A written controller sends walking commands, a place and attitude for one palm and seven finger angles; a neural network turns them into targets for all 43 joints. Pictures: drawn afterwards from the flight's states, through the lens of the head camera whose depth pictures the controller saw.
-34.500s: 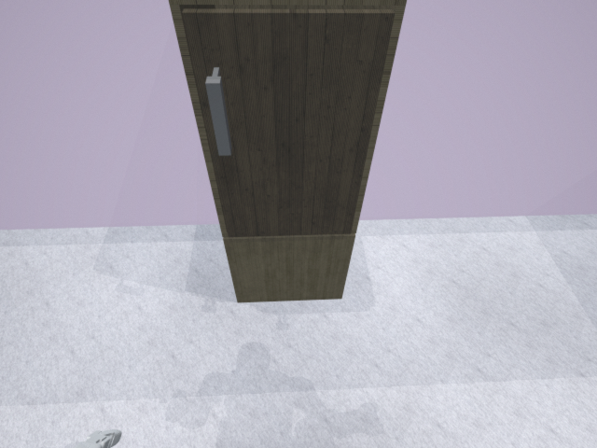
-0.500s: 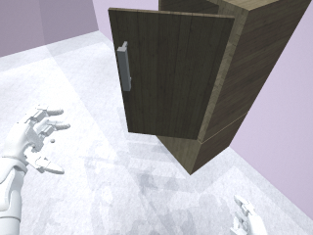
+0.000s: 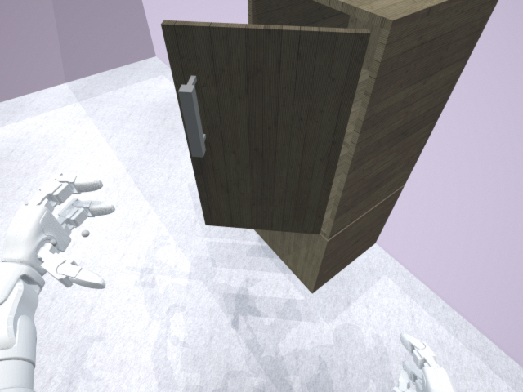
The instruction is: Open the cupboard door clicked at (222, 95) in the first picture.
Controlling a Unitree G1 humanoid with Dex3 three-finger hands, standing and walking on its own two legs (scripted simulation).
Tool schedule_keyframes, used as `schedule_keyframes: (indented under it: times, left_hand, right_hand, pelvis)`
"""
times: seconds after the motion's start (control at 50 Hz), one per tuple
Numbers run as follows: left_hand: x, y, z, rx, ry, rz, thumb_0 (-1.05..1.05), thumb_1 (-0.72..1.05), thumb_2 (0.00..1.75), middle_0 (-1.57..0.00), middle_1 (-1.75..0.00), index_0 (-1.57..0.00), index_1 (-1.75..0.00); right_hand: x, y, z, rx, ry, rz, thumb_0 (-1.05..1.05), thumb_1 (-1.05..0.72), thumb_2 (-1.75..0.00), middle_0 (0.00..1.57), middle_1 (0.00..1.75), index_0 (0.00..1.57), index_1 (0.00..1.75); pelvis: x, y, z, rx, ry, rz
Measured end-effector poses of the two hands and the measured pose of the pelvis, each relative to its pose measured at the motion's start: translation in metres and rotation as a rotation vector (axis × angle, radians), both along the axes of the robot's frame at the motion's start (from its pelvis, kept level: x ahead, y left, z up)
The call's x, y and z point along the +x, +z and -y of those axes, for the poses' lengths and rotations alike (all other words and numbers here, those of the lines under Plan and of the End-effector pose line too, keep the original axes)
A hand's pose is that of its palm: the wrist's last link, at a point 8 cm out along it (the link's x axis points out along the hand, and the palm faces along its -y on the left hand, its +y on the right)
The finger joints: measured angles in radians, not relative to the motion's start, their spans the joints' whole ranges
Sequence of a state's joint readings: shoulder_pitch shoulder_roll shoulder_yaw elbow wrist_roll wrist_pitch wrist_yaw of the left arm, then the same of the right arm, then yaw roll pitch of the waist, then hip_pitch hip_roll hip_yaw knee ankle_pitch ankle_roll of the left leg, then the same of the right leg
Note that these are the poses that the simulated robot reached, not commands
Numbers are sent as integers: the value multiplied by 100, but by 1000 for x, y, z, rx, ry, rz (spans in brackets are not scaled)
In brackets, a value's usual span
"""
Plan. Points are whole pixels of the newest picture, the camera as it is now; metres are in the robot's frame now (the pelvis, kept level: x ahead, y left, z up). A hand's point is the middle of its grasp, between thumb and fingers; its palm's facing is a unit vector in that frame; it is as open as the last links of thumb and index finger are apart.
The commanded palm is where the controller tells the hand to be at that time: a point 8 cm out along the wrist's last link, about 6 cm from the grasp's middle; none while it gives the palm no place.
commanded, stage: raise the hand with hooked fingers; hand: left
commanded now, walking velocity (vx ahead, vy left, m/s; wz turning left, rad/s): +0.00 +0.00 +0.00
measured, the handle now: (195, 117) +0.60 +0.19 +0.09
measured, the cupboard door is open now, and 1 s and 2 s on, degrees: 47 47 47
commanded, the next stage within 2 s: move the hooked fingers beside the handle in 0.04 s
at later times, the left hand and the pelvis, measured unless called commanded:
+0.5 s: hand (106, 202) +0.34 +0.26 +0.12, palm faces -0.01 -1.00 -0.01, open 14.0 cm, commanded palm +0.32 +0.31 +0.11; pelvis -0.01 -0.01 +0.00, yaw +0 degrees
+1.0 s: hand (128, 166) +0.43 +0.26 +0.11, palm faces -0.04 -1.00 +0.00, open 14.0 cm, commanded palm +0.41 +0.31 +0.10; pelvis -0.01 +0.01 -0.01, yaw -1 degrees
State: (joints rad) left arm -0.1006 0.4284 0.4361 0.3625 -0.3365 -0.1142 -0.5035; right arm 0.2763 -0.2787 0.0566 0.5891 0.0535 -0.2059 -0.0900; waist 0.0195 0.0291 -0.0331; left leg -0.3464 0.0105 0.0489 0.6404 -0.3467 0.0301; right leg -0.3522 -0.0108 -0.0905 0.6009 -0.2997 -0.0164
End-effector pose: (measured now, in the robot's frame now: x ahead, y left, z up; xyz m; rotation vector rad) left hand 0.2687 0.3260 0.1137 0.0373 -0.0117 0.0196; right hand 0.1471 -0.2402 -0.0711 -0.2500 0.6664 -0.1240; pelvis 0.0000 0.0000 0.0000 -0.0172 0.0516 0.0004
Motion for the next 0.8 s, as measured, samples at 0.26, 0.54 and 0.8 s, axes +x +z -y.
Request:
schedule_keyframes:
  times: [0.26,0.54,0.8]
  left_hand:
    - [1,0,2,-20,12,-5,-2,-50,30,-30,-120,-30,-120]
    - [62,3,9,-28,-34,-9,-2,-50,30,-30,-120,-30,-120]
    - [110,-6,9,-31,-35,-20,-2,-50,30,-30,-120,-30,-120]
  right_hand:
    - [2,-1,4,4,10,10,1,-90,-90,20,30,20,30]
    - [-43,-16,23,-29,-64,-119,1,-90,-90,20,30,20,30]
    - [-99,-29,28,-54,-147,-318,1,-90,-90,20,30,20,30]
  pelvis:
    - [-7,-1,7,4,9,5]
    - [-14,-6,7,4,-4,-42]
    - [-12,-9,-1,-2,-17,-97]
